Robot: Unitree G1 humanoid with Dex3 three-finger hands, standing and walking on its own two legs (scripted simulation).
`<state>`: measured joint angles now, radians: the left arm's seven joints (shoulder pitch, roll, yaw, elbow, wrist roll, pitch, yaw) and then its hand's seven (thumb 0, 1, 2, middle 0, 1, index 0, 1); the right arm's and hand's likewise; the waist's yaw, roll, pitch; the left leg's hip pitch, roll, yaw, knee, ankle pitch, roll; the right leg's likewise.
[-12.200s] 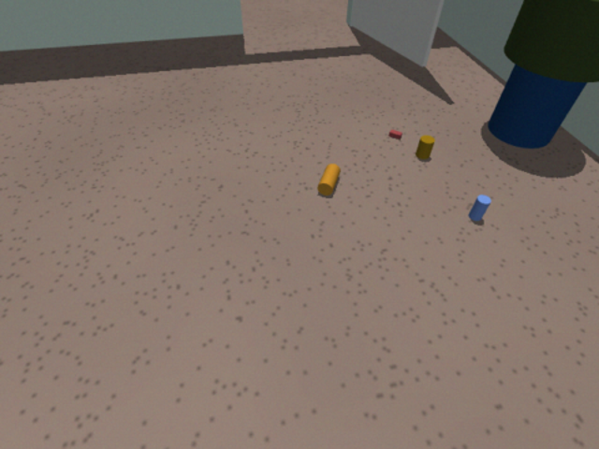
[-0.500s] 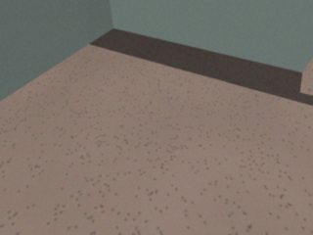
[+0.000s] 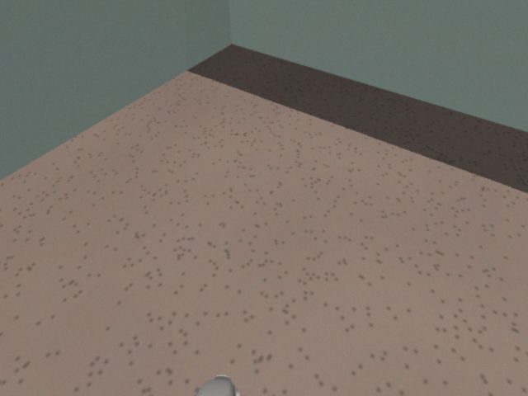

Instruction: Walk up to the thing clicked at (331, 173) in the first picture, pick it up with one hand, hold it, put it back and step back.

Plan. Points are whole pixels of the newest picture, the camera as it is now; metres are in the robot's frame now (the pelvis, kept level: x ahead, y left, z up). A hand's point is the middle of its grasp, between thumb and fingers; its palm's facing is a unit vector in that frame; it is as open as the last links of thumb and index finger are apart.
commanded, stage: walk up
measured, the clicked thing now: out of the picture -0.19 -0.96 -0.73
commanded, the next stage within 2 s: none
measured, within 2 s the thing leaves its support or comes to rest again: neither
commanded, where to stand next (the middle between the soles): +0.91 -0.01 m, yaw -3 degrees
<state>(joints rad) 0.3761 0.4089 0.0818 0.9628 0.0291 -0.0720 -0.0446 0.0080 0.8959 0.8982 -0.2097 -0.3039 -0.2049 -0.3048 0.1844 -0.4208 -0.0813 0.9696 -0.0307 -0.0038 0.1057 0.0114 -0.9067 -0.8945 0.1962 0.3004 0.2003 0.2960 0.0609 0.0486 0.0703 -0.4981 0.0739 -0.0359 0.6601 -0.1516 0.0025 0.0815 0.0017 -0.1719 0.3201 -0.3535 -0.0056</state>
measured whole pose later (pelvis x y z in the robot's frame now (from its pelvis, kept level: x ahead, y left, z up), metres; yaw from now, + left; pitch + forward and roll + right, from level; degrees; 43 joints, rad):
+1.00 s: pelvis +0.48 +0.01 -0.01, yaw -1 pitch -3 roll +0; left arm 0.35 0.44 0.03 0.91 0.00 -0.05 -0.03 0.01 0.90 0.90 -0.21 -0.30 -0.20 -0.30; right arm 0.22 -0.39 -0.07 0.84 -0.01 -0.08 0.06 0.01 -0.90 -0.89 0.20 0.30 0.20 0.30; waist 0.02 -0.05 0.09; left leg -0.34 0.04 0.10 0.62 -0.23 0.04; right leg -0.34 -0.03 0.03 1.11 -0.43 -0.05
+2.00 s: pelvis +0.89 +0.06 +0.00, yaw -37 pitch -2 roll -1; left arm 0.22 0.45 0.05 0.85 0.00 0.01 0.00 0.01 0.90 0.90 -0.20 -0.30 -0.20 -0.30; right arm 0.14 -0.36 -0.04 0.82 -0.01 0.01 0.05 0.01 -0.90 -0.89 0.20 0.30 0.20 0.30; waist -0.01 -0.01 0.14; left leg -0.30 0.10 0.15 0.55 -0.23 0.02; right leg -0.49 -0.02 -0.02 1.01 -0.39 0.02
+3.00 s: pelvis +0.92 +0.11 -0.01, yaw -96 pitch -2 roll -1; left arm 0.26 0.41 0.05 0.74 0.04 -0.01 -0.04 0.01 0.90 0.90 -0.21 -0.30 -0.20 -0.30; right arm 0.28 -0.47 -0.10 0.82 -0.02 0.04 0.06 0.01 -0.91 -0.89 0.20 0.30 0.20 0.30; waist -0.02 0.09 0.10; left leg -0.38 0.14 0.12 0.98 -0.53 -0.03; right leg -0.31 0.00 -0.01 0.66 -0.34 -0.01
